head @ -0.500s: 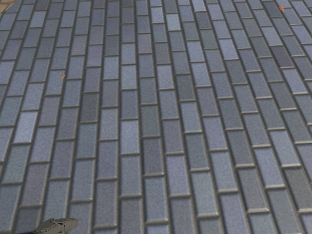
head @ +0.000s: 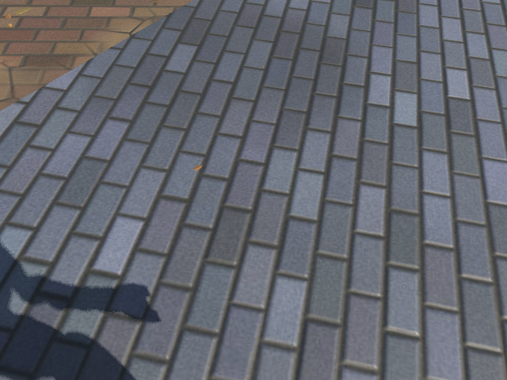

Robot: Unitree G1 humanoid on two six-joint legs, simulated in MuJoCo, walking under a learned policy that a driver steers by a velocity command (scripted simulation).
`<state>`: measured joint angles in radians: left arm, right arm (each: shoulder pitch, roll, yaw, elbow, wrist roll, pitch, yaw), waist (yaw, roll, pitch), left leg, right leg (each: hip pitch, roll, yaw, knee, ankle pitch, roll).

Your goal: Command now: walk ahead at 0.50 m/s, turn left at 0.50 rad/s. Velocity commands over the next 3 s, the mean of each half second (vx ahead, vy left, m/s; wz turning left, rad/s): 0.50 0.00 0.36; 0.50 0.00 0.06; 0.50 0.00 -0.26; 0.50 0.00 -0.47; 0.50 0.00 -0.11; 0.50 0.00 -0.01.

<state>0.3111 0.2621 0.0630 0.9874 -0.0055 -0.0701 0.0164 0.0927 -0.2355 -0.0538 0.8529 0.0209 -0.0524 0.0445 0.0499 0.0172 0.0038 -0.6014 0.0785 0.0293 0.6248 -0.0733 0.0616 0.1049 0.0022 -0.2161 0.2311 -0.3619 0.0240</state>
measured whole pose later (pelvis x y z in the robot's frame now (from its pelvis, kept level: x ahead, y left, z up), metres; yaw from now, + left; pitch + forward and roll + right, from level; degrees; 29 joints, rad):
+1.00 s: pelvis +0.58 +0.08 +0.01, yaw +11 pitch +2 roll -2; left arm 0.35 0.26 0.05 0.93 -0.02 -0.08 -0.01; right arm 0.07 -0.26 -0.05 0.76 0.01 -0.08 0.01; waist 0.09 0.04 0.01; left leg -0.63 0.10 -0.03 0.57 0.05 0.00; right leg 0.00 0.06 -0.03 0.22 -0.26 -0.04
